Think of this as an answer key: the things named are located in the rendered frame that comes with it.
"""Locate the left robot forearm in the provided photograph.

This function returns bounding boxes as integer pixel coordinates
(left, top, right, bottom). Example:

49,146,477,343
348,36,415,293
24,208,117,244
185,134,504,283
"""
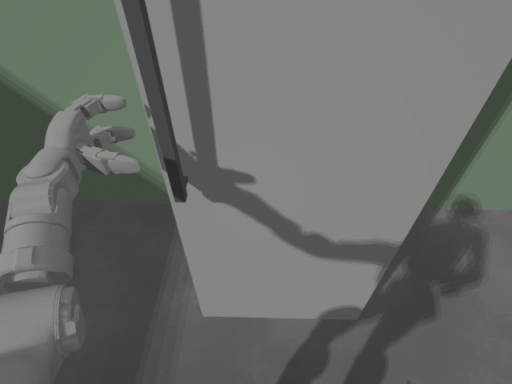
0,147,82,294

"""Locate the robot left upper arm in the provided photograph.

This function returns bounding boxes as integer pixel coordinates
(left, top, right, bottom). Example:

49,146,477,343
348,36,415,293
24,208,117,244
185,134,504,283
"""
0,284,86,384

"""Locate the robot left hand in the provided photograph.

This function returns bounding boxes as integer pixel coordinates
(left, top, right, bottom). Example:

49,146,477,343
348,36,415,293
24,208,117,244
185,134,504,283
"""
44,94,141,175

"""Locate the fridge door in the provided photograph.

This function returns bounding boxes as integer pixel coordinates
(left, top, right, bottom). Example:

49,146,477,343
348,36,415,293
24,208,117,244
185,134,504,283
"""
115,0,512,320

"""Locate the handle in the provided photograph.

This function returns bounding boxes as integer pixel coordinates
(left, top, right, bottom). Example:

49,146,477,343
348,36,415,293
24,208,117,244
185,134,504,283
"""
121,0,188,202

